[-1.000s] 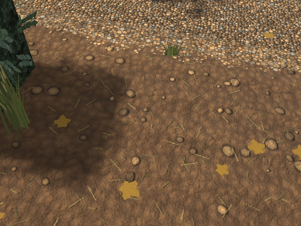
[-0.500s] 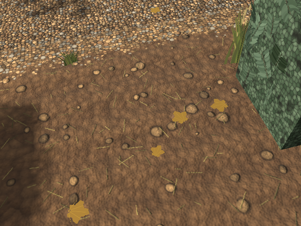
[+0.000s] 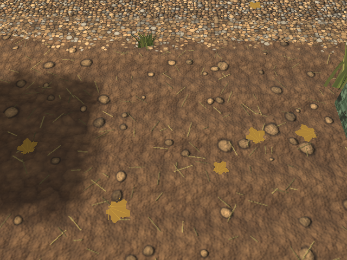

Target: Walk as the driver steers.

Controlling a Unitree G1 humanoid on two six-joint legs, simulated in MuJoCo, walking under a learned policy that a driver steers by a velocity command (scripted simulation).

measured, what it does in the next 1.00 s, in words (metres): walks ahead: right foot, then left foot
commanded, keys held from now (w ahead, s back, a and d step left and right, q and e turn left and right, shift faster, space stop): q+shift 0.20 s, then shift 0.32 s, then w+shift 0.12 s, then w+e+shift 0.36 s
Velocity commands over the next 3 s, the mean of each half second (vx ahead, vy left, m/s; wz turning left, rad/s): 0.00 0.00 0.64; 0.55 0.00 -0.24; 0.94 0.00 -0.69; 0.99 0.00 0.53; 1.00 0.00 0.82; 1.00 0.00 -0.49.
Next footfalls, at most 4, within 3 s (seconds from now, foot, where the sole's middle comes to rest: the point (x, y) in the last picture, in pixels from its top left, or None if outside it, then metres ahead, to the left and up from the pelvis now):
0.02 right None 0.04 -0.10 -0.78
0.46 left None -0.01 0.10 -0.78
1.10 right None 0.42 -0.09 -0.78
1.58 left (188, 149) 0.91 -0.07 -0.78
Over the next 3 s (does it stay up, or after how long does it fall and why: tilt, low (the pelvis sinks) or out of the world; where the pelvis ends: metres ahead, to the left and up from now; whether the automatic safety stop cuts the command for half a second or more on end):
stays up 1.95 0.09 -0.04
